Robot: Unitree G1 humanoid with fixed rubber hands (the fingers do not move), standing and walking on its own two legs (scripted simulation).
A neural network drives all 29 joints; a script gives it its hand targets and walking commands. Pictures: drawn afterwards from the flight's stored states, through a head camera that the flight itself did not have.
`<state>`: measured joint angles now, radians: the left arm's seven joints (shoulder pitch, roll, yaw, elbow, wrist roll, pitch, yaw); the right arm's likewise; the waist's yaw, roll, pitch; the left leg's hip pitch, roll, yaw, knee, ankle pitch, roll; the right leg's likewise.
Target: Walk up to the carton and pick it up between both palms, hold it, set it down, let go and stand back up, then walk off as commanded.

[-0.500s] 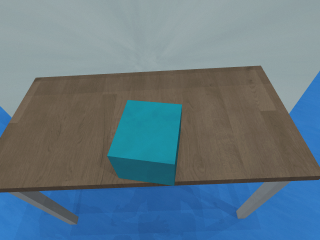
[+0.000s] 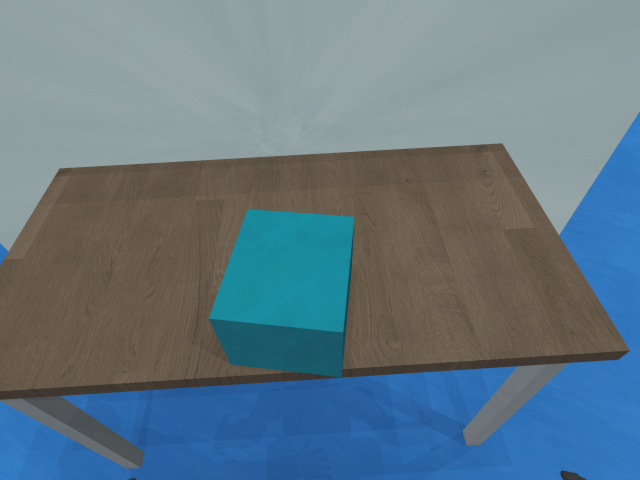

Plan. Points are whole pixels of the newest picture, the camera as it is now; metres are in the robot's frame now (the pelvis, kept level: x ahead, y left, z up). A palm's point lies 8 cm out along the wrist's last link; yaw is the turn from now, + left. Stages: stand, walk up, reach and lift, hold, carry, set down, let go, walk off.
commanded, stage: walk up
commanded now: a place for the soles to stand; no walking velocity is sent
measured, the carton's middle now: (292, 290) +0.40 +0.07 -0.04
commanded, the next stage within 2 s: none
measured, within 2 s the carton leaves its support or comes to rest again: neither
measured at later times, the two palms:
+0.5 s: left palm out of the picture +0.05 +0.39 -0.12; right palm out of the picture +0.02 -0.27 -0.13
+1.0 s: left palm out of the picture +0.02 +0.39 -0.12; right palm out of the picture +0.00 -0.23 -0.11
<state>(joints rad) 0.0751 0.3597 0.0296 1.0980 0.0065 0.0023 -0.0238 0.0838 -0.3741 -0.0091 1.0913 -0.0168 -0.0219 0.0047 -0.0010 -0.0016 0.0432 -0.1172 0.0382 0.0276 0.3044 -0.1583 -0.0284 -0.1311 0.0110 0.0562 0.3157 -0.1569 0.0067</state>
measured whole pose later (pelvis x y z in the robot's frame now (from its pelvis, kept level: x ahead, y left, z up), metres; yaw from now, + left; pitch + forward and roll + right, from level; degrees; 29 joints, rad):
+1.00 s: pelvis -0.05 +0.09 -0.01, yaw -1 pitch -3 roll -1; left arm 0.21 0.37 0.04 0.97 0.03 -0.02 -0.01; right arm 0.24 -0.38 -0.05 0.93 -0.04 -0.01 0.03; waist -0.01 0.01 0.02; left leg -0.21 -0.04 0.04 0.54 -0.36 0.04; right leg -0.11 -0.01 0.01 0.46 -0.31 0.00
